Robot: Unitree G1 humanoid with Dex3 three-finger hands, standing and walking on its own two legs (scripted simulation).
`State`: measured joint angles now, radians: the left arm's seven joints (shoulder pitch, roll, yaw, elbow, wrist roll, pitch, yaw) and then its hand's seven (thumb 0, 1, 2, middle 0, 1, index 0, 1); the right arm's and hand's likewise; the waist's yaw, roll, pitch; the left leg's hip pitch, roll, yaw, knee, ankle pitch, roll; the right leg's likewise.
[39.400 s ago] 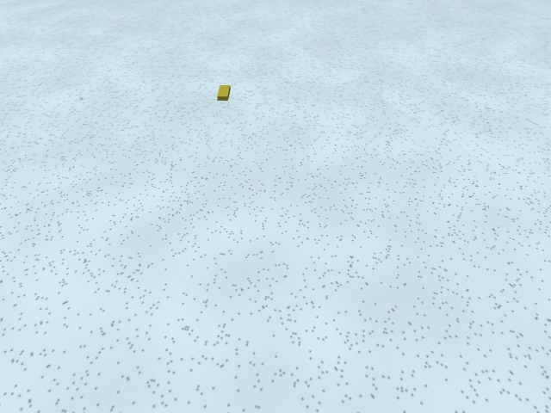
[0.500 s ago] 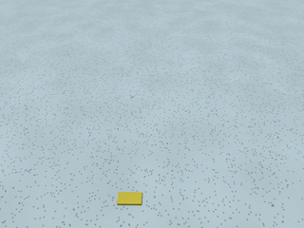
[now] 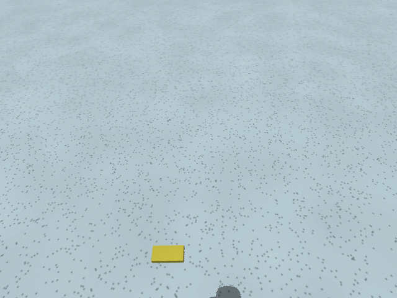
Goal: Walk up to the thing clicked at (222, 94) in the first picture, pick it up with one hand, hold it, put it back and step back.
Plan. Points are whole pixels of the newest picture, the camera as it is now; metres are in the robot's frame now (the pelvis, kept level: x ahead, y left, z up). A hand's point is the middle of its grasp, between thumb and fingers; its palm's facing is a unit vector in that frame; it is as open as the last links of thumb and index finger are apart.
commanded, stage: stand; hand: left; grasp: from above
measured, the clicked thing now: (168, 254) +0.43 +0.21 -0.76
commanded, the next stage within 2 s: step back in 1.30 s
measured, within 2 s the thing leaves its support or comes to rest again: neither
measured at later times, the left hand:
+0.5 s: hand out of the picture +0.11 +0.24 -0.15, palm faces +0.00 -0.95 -0.32, open 7.4 cm
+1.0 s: hand out of the picture +0.10 +0.24 -0.15, palm faces -0.01 -0.94 -0.34, open 7.4 cm
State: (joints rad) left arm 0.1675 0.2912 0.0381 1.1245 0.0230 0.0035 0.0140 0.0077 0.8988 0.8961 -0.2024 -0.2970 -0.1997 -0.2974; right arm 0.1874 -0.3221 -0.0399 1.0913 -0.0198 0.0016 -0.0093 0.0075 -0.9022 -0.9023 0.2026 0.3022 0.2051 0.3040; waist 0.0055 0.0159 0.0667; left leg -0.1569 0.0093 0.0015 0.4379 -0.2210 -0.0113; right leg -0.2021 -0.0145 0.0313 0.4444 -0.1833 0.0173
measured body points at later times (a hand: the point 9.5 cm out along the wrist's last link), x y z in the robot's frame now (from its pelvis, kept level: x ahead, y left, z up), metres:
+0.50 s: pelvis +0.02 +0.00 +0.00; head +0.02 +0.00 +0.45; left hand +0.11 +0.29 -0.13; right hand +0.08 -0.29 -0.14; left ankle +0.01 +0.13 -0.74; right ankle +0.04 -0.13 -0.74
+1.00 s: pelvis +0.02 +0.00 +0.00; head +0.02 -0.01 +0.45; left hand +0.10 +0.29 -0.13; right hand +0.08 -0.30 -0.14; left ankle +0.01 +0.13 -0.74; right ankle +0.04 -0.13 -0.74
